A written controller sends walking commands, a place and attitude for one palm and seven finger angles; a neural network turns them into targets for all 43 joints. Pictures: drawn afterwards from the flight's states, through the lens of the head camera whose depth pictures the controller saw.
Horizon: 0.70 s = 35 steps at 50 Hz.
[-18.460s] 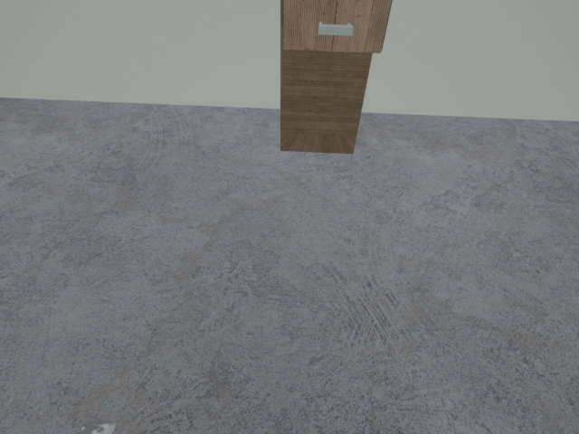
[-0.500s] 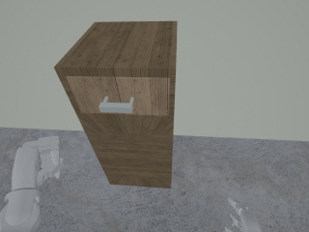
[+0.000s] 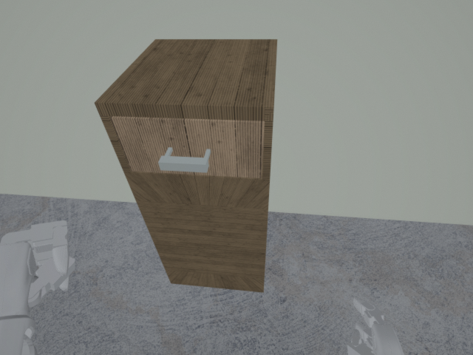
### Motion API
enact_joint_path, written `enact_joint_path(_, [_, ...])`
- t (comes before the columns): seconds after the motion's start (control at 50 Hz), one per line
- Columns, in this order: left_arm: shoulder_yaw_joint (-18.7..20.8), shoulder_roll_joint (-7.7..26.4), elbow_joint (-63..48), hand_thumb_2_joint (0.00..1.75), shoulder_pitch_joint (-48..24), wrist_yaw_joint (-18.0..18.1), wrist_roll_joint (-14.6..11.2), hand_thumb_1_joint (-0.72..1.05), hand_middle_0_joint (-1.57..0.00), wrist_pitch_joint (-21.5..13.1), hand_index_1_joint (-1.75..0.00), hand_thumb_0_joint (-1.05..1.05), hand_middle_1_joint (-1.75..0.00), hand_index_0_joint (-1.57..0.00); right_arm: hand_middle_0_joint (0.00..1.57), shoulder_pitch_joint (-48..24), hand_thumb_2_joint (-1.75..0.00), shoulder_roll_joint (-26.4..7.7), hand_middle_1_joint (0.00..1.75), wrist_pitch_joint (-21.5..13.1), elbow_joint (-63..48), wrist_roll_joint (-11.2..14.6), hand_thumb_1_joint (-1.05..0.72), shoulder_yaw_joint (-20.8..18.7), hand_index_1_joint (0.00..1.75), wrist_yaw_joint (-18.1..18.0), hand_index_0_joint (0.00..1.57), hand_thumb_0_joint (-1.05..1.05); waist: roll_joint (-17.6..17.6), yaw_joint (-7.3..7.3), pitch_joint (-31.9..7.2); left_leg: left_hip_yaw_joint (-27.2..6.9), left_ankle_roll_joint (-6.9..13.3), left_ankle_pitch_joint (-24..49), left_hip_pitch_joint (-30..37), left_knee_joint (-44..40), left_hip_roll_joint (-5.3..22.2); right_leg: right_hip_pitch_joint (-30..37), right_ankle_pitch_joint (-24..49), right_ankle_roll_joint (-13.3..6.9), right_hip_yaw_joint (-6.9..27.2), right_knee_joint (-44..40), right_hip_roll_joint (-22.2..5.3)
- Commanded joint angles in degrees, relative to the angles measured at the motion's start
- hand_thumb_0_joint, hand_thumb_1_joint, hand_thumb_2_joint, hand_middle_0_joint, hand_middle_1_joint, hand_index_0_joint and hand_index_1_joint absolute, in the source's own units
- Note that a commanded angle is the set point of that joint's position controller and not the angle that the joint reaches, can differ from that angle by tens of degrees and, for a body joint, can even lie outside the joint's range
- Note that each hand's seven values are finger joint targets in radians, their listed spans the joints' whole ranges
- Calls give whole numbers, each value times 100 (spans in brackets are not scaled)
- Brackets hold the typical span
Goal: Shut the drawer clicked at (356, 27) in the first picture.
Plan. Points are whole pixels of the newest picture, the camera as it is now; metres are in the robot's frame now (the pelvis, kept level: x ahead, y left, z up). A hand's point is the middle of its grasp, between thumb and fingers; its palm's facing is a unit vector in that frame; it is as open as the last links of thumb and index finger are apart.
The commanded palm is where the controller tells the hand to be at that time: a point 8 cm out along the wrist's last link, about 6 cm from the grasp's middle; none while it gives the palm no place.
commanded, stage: step back with the hand held close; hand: left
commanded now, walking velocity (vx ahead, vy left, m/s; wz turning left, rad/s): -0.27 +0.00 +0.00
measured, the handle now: (186, 158) +0.56 +0.20 +0.02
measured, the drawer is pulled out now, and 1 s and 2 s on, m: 0.00 0.00 0.00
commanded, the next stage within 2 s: stop stepping back and stand still in 1.44 s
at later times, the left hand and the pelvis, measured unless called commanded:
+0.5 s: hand (38, 286) +0.15 +0.26 +0.16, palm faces +0.33 -0.80 -0.49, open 3.2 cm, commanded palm +0.09 +0.30 +0.17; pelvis -0.05 +0.02 -0.01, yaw -1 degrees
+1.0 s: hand out of the picture +0.09 +0.27 +0.16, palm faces +0.36 -0.78 -0.50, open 3.2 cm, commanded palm +0.02 +0.31 +0.17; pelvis -0.11 +0.02 -0.02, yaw +1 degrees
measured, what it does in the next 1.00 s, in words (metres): shifts its weight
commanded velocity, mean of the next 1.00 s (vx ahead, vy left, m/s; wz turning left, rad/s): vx -0.30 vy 0.00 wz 0.02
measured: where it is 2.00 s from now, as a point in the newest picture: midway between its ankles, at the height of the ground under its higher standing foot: outside the picture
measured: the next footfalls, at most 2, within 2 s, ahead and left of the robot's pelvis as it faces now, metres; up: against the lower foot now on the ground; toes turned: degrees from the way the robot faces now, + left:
right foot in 1.48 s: -0.22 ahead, -0.06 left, +0.00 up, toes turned -5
left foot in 1.62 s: -0.09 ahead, +0.10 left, +0.00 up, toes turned -3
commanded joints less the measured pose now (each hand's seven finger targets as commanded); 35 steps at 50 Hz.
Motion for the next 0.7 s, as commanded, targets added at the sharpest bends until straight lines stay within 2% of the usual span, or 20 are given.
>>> enact_joint_path(0.0, [1385,1527,-1196,90,-801,88,-11,90,-140,-757,-160,0,-160,-140,20,-624,-90,-550,30,-136,-946,28,-90,-214,30,-38,20,0,-718,-272,287,-365,188,493,-513,-125,133,-829,1306,-100,1127,-827,-570])
enact_joint_path(0.02, [1302,1422,-1171,90,-660,55,16,90,-140,-803,-160,0,-160,-140,20,-613,-90,-582,30,-85,-991,30,-90,-248,30,-27,20,0,-624,-275,211,-341,165,558,-489,-77,125,-855,1465,-117,1156,-803,-630])
enact_joint_path(0.06, [964,1001,-913,90,-10,8,44,90,-140,-790,-160,0,-160,-140,20,-616,-90,-617,30,27,-1018,0,-90,-282,30,-7,20,0,-484,-298,-171,-279,172,1018,-390,-116,211,-662,1942,-48,943,-526,-619])
enact_joint_path(0.08, [896,954,-1010,90,138,1,51,90,-140,-782,-160,0,-160,-140,20,-620,-90,-665,30,83,-1060,-4,-90,-308,30,9,20,0,-318,-300,-392,-289,183,1279,-377,-162,266,-514,2159,-19,861,-349,-598])
enact_joint_path(0.12, [927,995,-1136,90,353,9,57,90,-140,-766,-160,0,-160,-140,20,-693,-90,-680,30,164,-1158,-3,-90,-338,30,-9,20,0,-198,-268,-651,-325,191,1748,-393,-214,330,-362,2396,32,702,-110,-536])
enact_joint_path(0.2, [1229,1301,-1555,90,616,87,75,90,-140,-774,-160,0,-160,-140,20,-702,-90,-644,30,333,-1348,41,-90,-399,30,-27,20,0,-358,-247,-1059,-449,193,2362,-535,-157,442,-174,2665,60,581,291,-454])
enact_joint_path(0.22, [1328,1438,-1711,90,629,110,70,90,-140,-788,-160,0,-160,-140,20,-758,-90,-661,30,351,-1382,29,-90,-395,30,-51,20,0,-98,-206,-1096,-503,190,2391,-625,-193,432,-159,2591,55,571,366,-437])
enact_joint_path(0.24, [1304,1383,-1723,90,693,123,70,90,-140,-794,-160,0,-160,-140,20,-732,-90,-614,30,361,-1404,48,-90,-389,30,-64,20,0,-91,-213,-1029,-532,189,2384,-710,-221,463,-202,2472,66,547,439,-401])
enact_joint_path(0.34, [1307,1374,-1853,90,615,172,92,90,-140,-852,-160,0,-160,-140,20,-669,-90,-625,30,309,-1432,41,-90,-405,30,-121,20,0,52,-233,-688,-670,257,1421,-1438,-479,585,-249,1717,104,569,649,-281])
enact_joint_path(0.42, [1263,1270,-1781,90,540,195,130,90,-140,-911,-160,0,-160,-140,20,-610,-90,-680,30,202,-1420,39,-90,-426,30,-131,20,0,81,-264,-459,-824,365,34,-2266,-766,657,-43,1194,107,624,849,-226])
enact_joint_path(0.48, [1229,1215,-1767,90,473,222,173,90,-140,-970,-160,0,-160,-140,20,-518,-90,-692,30,111,-1409,66,-90,-424,30,-122,20,0,-118,-320,-358,-868,422,-791,-2695,-760,653,13,997,102,741,854,-256])
enact_joint_path(0.54, [1218,1237,-1835,90,352,243,192,90,-140,-1018,-160,0,-160,-140,20,-496,-90,-679,30,46,-1389,55,-90,-421,30,-130,20,0,-388,-363,-230,-829,389,-1204,-2681,-507,477,-376,490,45,1003,425,-371])
enact_joint_path(0.6, [1203,1251,-1883,90,338,286,183,90,-140,-1064,-160,0,-160,-140,20,-427,-90,-660,30,0,-1335,31,-90,-430,30,-106,20,0,-681,-399,-273,-713,295,-1164,-2188,-34,272,-1052,-290,-89,1278,-181,-586])
enact_joint_path(0.64, [1148,1245,-1997,90,267,301,167,90,-140,-1093,-160,0,-160,-140,20,-453,-90,-657,30,-9,-1306,15,-90,-409,30,-118,20,0,-596,-424,-265,-747,252,-1061,-1940,69,237,-1366,-565,-130,1269,-333,-628])
enact_joint_path(0.68, [1183,1264,-2049,90,338,337,181,90,-140,-1134,-160,0,-160,-140,20,-454,-90,-680,30,-29,-1296,4,-90,-401,30,-125,20,0,-340,-419,-355,-870,278,-1072,-1946,-141,339,-1302,-563,-73,1085,-173,-502])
